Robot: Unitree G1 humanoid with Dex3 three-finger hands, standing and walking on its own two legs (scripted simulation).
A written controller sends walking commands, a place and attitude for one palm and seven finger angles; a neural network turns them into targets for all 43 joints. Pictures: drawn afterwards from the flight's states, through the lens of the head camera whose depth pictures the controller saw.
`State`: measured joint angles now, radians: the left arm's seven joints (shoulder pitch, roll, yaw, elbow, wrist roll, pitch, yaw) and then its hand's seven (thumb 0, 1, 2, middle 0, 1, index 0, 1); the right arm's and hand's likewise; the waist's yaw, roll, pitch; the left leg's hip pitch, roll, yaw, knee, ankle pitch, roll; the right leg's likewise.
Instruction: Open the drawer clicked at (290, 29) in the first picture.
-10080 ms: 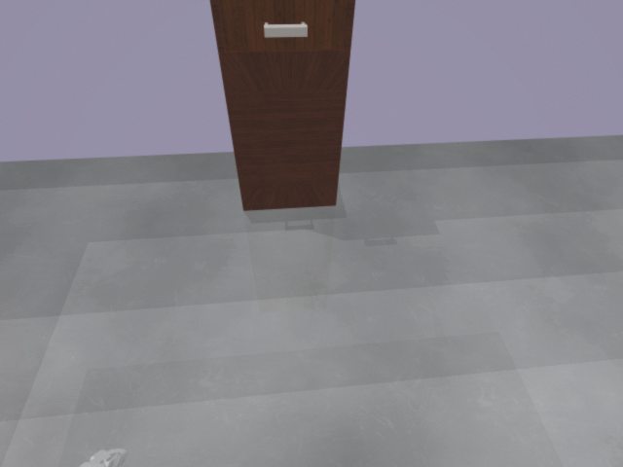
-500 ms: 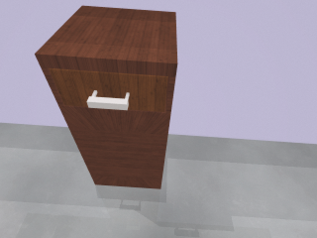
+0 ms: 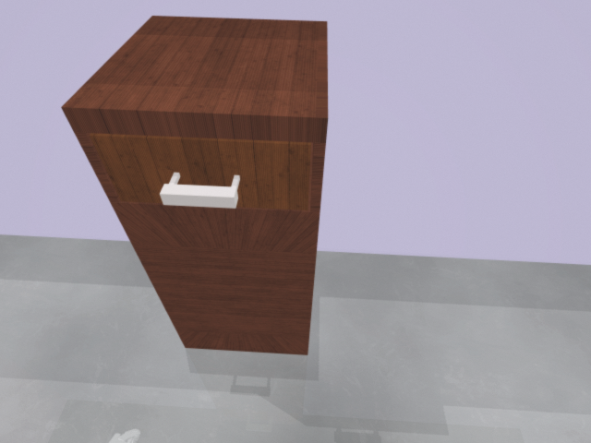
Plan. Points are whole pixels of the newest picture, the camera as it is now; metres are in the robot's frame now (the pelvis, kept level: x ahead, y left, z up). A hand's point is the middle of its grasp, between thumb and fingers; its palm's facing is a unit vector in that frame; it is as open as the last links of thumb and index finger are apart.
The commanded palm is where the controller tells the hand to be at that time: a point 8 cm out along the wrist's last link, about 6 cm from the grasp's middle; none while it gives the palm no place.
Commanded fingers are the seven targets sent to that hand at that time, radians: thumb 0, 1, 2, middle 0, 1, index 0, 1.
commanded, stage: raise the hand with hooked fingers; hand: left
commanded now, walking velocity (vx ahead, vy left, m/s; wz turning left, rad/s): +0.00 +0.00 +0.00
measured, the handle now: (203, 187) +0.52 +0.21 +0.04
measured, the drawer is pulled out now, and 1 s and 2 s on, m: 0.00 0.00 0.00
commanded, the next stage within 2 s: move the hooked fingers above the handle in 1.76 s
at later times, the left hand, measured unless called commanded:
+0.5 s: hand (142, 386) +0.19 +0.21 +0.00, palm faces +0.08 -0.05 -1.00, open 9.8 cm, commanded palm +0.18 +0.19 +0.05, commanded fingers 0.00 0.13 0.57 -0.25 -0.80 -0.25 -0.80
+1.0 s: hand (193, 254) +0.33 +0.17 +0.09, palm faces +0.16 -0.09 -0.98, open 12.8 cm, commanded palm +0.29 +0.17 +0.15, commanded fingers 0.00 -0.45 0.32 -0.30 -1.17 -0.30 -1.17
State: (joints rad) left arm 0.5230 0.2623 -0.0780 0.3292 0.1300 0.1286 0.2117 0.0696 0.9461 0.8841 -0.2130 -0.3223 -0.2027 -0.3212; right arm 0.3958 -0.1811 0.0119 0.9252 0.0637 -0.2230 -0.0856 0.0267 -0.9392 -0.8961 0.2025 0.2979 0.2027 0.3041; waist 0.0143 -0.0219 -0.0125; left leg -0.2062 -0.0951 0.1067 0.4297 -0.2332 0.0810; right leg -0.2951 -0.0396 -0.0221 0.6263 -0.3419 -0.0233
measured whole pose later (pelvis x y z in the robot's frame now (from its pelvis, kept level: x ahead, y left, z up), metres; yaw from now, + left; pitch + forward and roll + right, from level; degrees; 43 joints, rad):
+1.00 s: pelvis +0.04 -0.05 -0.01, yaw -6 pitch +7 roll +3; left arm 0.20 0.44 0.03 -0.18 0.88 0.12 0.23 0.00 -0.23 0.41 -0.30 -1.03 -0.29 -1.03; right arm 0.11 -0.32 -0.06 0.64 0.01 0.14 -0.02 0.01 -0.91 -0.90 0.20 0.30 0.20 0.30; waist 0.06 0.08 -0.07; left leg -0.32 -0.07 -0.06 0.55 -0.34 0.01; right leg -0.40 0.10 0.07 0.63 -0.34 -0.09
